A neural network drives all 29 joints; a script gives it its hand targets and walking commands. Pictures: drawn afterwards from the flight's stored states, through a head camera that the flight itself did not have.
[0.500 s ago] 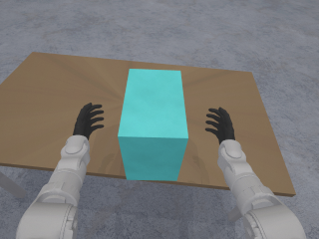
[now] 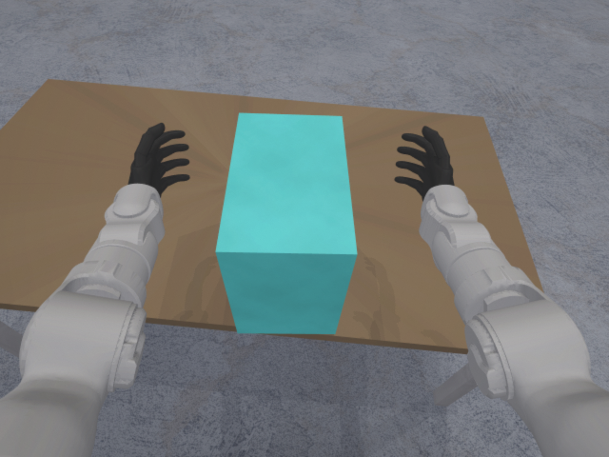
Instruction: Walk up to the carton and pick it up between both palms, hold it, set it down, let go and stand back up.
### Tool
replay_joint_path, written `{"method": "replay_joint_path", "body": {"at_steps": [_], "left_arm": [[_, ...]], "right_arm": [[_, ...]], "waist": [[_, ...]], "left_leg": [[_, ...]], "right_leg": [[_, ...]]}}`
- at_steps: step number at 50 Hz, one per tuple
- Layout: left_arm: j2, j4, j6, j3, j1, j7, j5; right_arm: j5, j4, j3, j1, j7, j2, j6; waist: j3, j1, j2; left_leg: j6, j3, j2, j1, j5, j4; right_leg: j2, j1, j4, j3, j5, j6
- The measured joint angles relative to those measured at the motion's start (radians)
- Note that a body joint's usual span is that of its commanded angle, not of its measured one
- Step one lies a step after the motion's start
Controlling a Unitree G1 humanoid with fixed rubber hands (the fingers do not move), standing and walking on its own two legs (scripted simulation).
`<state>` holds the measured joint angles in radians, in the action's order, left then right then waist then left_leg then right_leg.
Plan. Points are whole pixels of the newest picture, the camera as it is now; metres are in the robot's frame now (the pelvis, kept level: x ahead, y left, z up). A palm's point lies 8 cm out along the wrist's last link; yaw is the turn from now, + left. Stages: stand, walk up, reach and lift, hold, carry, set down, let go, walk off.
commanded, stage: reach and lift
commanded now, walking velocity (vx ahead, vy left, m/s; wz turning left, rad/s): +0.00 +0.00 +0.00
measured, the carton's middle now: (288, 227) +0.52 +0.03 -0.07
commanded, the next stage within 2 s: none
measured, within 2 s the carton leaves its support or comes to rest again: neither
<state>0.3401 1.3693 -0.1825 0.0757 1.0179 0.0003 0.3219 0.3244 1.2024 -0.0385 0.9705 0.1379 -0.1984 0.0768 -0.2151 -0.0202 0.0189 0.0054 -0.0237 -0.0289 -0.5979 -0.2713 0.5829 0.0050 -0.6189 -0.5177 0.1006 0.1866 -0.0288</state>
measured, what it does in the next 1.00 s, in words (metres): stands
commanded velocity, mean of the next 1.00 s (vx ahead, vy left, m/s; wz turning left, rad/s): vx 0.00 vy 0.00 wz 0.00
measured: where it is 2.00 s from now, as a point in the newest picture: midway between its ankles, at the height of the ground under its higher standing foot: outside the picture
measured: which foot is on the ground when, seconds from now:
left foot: down 0.00-1.00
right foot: down 0.00-1.00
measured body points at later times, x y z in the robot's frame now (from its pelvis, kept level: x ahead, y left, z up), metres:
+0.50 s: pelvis +0.01 +0.00 +0.00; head +0.09 +0.02 +0.44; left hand +0.47 +0.22 +0.06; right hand +0.47 -0.16 +0.07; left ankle -0.01 +0.12 -0.73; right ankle +0.03 -0.10 -0.73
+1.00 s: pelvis +0.00 +0.00 -0.04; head +0.13 +0.02 +0.38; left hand +0.47 +0.20 -0.03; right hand +0.47 -0.16 -0.02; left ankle -0.01 +0.12 -0.73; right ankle +0.03 -0.10 -0.73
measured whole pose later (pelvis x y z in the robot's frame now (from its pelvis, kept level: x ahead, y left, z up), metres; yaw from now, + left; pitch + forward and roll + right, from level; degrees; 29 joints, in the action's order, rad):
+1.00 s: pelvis +0.00 +0.00 -0.04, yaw +0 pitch +32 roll -1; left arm 0.28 1.65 -0.52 0.02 1.09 0.01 0.24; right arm 0.22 1.46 0.05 1.03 0.11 -0.14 0.42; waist -0.30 -0.04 0.01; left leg 0.00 -0.01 -0.02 -1.06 -0.36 0.86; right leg 0.03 -1.08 -0.80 0.11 0.28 -0.03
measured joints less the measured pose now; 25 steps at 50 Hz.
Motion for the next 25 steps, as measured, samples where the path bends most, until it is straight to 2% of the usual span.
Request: {"method": "replay_joint_path", "body": {"at_steps": [13,21,25], "left_arm": [[0.023,0.092,0.037,0.010,0.139,-0.006,-0.011],[0.010,0.156,-0.059,-0.010,0.093,-0.027,-0.057],[-0.011,0.157,-0.123,-0.013,0.036,-0.020,-0.054]], "right_arm": [[-0.010,0.068,0.022,0.126,-0.013,-0.009,-0.042],[-0.033,0.120,0.020,0.081,-0.014,0.015,0.039],[-0.067,0.110,0.049,0.020,-0.016,0.039,0.097]], "waist": [[-0.011,-0.016,0.013],[0.000,-0.022,0.019],[-0.012,-0.019,0.020]], "left_leg": [[0.002,0.002,0.004,-0.018,0.018,-0.034],[0.002,0.012,0.011,-0.022,0.029,-0.055],[0.003,0.017,0.012,-0.077,0.024,-0.033]], "right_leg": [[0.002,-0.020,0.027,0.002,-0.012,0.000],[0.008,-0.022,0.042,0.012,-0.015,0.000],[0.011,-0.075,0.020,0.016,-0.009,-0.001]]}}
